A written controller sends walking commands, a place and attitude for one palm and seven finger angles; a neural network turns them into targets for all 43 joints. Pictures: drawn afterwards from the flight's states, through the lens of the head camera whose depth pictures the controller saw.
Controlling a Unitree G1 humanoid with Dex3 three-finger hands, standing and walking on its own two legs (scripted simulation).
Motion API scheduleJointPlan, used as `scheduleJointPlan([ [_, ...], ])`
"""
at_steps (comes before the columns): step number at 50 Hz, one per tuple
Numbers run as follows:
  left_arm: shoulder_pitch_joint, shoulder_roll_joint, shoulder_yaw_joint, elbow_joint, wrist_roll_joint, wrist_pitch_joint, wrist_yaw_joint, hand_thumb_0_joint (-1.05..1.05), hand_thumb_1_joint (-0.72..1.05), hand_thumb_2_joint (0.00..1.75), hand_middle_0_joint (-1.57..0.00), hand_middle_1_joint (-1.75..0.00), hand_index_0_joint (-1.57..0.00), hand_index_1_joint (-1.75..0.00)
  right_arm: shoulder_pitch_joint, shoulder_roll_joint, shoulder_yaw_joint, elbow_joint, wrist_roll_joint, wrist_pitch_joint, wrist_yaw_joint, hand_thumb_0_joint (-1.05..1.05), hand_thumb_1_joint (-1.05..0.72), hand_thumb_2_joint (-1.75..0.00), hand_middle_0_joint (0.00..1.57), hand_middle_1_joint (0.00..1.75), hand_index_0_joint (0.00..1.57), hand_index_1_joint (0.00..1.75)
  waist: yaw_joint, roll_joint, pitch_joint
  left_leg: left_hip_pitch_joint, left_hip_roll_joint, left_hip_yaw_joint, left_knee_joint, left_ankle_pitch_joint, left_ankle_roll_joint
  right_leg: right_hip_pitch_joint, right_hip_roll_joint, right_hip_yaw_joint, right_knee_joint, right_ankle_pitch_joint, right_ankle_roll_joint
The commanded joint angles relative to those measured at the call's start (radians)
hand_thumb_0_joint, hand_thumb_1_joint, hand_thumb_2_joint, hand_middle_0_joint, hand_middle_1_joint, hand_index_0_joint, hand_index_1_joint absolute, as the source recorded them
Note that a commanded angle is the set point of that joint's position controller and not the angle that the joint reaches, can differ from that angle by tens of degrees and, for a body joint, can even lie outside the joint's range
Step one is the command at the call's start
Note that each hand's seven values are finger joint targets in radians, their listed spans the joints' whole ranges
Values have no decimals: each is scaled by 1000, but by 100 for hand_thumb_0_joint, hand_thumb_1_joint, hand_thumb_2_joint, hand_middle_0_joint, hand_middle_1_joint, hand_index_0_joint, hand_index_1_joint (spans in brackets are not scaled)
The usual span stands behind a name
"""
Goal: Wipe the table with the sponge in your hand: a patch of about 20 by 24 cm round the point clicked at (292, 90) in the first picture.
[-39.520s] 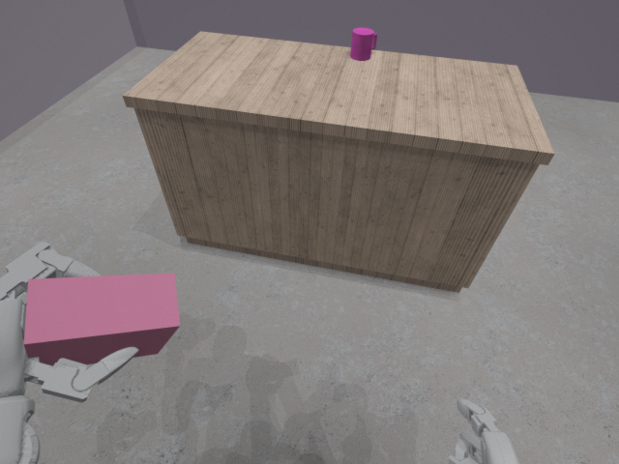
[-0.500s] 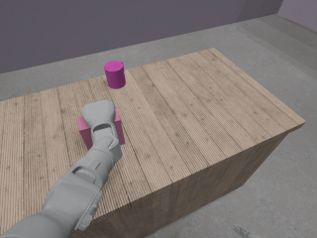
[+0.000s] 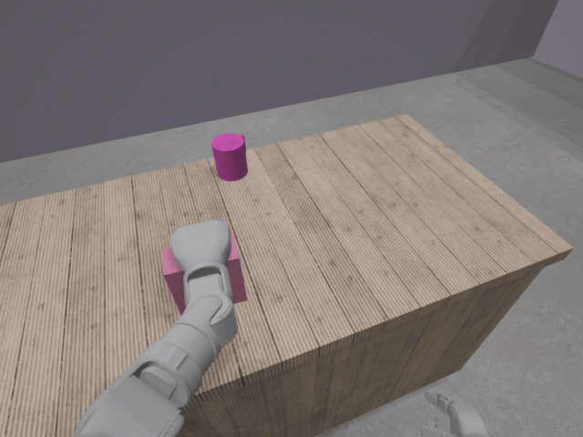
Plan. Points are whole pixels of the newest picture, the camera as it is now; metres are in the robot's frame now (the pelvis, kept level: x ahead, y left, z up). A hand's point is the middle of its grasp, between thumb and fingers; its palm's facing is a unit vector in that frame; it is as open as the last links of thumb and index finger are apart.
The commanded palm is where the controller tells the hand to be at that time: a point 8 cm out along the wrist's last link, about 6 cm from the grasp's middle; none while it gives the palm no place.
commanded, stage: wipe back along the third lane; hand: left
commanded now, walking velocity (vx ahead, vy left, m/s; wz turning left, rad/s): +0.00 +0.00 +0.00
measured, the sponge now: (209, 282) +0.36 +0.18 -0.01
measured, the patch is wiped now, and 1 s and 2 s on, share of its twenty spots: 1.00 1.00 1.00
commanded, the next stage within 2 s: slide back across to the middle lane in 0.96 s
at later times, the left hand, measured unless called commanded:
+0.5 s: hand (215, 288) +0.32 +0.15 +0.03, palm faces -0.03 -0.02 -1.00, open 9.8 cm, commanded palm +0.28 +0.12 +0.06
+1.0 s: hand (219, 296) +0.31 +0.15 +0.02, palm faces -0.03 -0.05 -1.00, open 9.8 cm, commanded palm +0.27 +0.12 +0.06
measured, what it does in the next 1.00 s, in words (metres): stands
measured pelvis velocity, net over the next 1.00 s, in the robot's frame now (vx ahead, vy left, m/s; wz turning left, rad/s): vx -0.01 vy -0.02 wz -0.01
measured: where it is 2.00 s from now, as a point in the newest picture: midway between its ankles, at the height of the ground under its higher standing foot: outside the picture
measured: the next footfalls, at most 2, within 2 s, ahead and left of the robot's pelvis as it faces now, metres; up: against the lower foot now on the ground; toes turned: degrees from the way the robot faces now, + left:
none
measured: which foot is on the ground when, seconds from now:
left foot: down 0.00-1.00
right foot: down 0.00-1.00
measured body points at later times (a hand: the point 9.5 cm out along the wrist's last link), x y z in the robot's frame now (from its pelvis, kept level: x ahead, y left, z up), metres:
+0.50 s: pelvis -0.02 -0.02 +0.00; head -0.04 -0.04 +0.45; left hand +0.32 +0.15 +0.08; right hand +0.19 -0.23 -0.10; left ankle +0.00 +0.11 -0.73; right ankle -0.02 -0.10 -0.73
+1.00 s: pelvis -0.01 -0.02 +0.00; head -0.04 -0.05 +0.45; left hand +0.31 +0.14 +0.08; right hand +0.22 -0.24 -0.09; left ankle +0.00 +0.11 -0.73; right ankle -0.02 -0.10 -0.73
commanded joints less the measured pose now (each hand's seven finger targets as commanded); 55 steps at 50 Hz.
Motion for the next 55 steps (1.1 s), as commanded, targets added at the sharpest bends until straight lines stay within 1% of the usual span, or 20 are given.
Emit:
scheduleJointPlan([
  [1, -185, -29, -23, -96, -23, 1, -38, 0, 10, 130, -120, -160, -120, -160, -170, -116, -34, -155, 10, -44, -7, 0, -90, -90, 20, 30, 20, 30, -21, -119, -177, 136, -9, -11, -34, 291, 12, 77, -4, 8, -43, 406, -45],
  [4, -138, -2, 15, -117, -36, -1, -42, 0, 10, 130, -120, -160, -120, -160, -183, -116, -35, -163, 10, -50, -7, 0, -90, -90, 20, 30, 20, 30, -1, -148, -183, 122, -14, -9, -42, 275, 13, 105, -4, 17, -51, 401, -45],
  [8, -112, -21, -23, -138, -30, 5, -48, 0, 10, 130, -120, -160, -120, -160, -191, -114, -30, -171, 15, -54, -9, 0, -90, -90, 20, 30, 20, 30, -8, -148, -140, 113, -18, -4, -56, 220, 14, 91, -6, 24, -67, 332, -39],
  [9, -116, 8, 11, -150, -32, -1, -47, 0, 10, 130, -120, -160, -120, -160, -198, -115, -32, -172, 17, -56, -10, 0, -90, -90, 20, 30, 20, 30, 0, -148, -148, 115, -15, -11, -58, 219, 12, 90, -3, 28, -67, 321, -43],
  [15, -95, -42, -45, -174, -33, -7, -48, 0, 10, 130, -120, -160, -120, -160, -210, -110, -32, -182, 19, -65, -4, 0, -90, -90, 20, 30, 20, 30, -3, -122, -133, 132, -18, -4, -59, 188, 14, 69, 0, 23, -70, 260, -43],
  [19, -91, -5, -5, -172, -37, -9, -46, 0, 10, 130, -120, -160, -120, -160, -225, -113, -31, -178, 21, -70, -10, 0, -90, -90, 20, 30, 20, 30, 7, -144, -107, 118, -21, -7, -68, 157, 13, 62, 1, 43, -89, 222, -42],
  [20, -77, -34, -37, -185, -40, -9, -48, 0, 10, 130, -120, -160, -120, -160, -224, -109, -29, -187, 22, -71, -8, 0, -90, -90, 20, 30, 20, 30, 3, -133, -107, 124, -22, -3, -68, 155, 14, 64, -1, 32, -84, 210, -39],
  [26, -53, -66, -71, -209, -33, -16, -53, 0, 10, 130, -120, -160, -120, -160, -232, -105, -33, -190, 22, -75, 3, 0, -90, -90, 20, 30, 20, 30, 3, -148, -120, 137, -23, -3, -54, 176, 16, 65, 0, 36, -75, 244, -41],
  [29, 5, -49, -51, -245, -44, -15, -58, 0, 10, 130, -120, -160, -120, -160, -249, -108, -35, -198, 22, -74, 9, 0, -90, -90, 20, 30, 20, 30, 21, -162, -127, 133, -24, -5, -55, 189, 17, 89, 0, 47, -76, 273, -43],
  [32, 28, -60, -76, -278, -45, -7, -64, 0, 10, 130, -120, -160, -120, -160, -258, -107, -29, -202, 25, -71, 12, 0, -90, -90, 20, 30, 20, 30, 13, -168, -107, 135, -26, 3, -51, 194, 18, 96, -5, 53, -76, 298, -38],
  [34, 25, -12, -32, -288, -41, -1, -66, 0, 10, 130, -120, -160, -120, -160, -264, -115, -30, -194, 24, -69, 10, 0, -90, -90, 20, 30, 20, 30, 20, -176, -104, 131, -25, -5, -58, 189, 17, 94, -1, 67, -82, 293, -40],
  [36, -7, -30, -58, -292, -39, 4, -67, 0, 10, 130, -120, -160, -120, -160, -262, -109, -26, -193, 27, -71, 6, 0, -90, -90, 20, 30, 20, 30, 5, -171, -91, 134, -27, 5, -53, 181, 18, 85, -5, 60, -80, 286, -34],
  [39, 31, -4, -30, -302, -27, 8, -71, 0, 10, 130, -120, -160, -120, -160, -267, -113, -28, -194, 24, -72, 7, 0, -90, -90, 20, 30, 20, 30, 24, -152, -105, 130, -29, -4, -53, 202, 15, 97, -2, 70, -70, 318, -43],
  [42, 45, -45, -74, -315, -23, 5, -74, 0, 10, 130, -120, -160, -120, -160, -261, -107, -29, -202, 24, -70, 13, 0, -90, -90, 20, 30, 20, 30, 13, -153, -118, 138, -30, 4, -38, 220, 17, 100, -4, 61, -58, 350, -40],
  [44, 71, 9, -19, -321, -22, 7, -73, 0, 10, 130, -120, -160, -120, -160, -267, -116, -32, -200, 21, -68, 11, 0, -90, -90, 20, 30, 20, 30, 28, -159, -125, 129, -29, -4, -42, 225, 16, 108, -1, 76, -59, 361, -44],
  [45, 55, -34, -64, -326, -25, 6, -75, 0, 10, 130, -120, -160, -120, -160, -261, -111, -29, -203, 23, -68, 11, 0, -90, -90, 20, 30, 20, 30, 12, -162, -127, 135, -30, 7, -35, 227, 19, 112, -6, 65, -53, 370, -38],
  [49, 52, 23, -9, -326, -23, 13, -75, 0, 10, 130, -120, -160, -120, -160, -263, -118, -30, -198, 23, -70, 4, 0, -90, -90, 20, 30, 20, 30, 22, -161, -115, 123, -31, -1, -42, 210, 16, 103, -2, 79, -62, 351, -41],
  [53, 44, 16, -25, -318, -15, 21, -78, 0, 10, 130, -120, -160, -120, -160, -258, -115, -25, -199, 25, -71, -1, 0, -90, -90, 20, 30, 20, 30, 14, -157, -109, 121, -29, 5, -41, 214, 15, 100, -6, 68, -55, 351, -37],
  [54, 55, 59, 25, -348, -16, 15, -76, 0, 10, 130, -120, -160, -120, -160, -261, -119, -31, -200, 22, -72, -2, 0, -90, -90, 20, 30, 20, 30, 30, -152, -131, 127, -31, 0, -42, 222, 15, 117, -3, 79, -57, 365, -41],
  [55, 83, 53, 17, -367, -18, 15, -74, 0, 10, 130, -120, -160, -120, -160, -263, -115, -29, -211, 23, -73, -1, 0, -90, -90, 20, 30, 20, 30, 32, -151, -149, 132, -33, 6, -39, 233, 17, 141, -7, 76, -49, 382, -38],
])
